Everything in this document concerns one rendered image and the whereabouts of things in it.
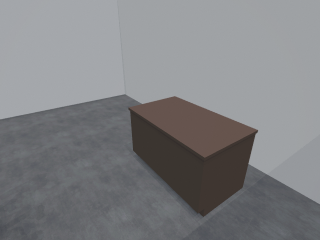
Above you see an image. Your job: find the table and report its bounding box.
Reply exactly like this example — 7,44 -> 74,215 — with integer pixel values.
128,96 -> 258,217

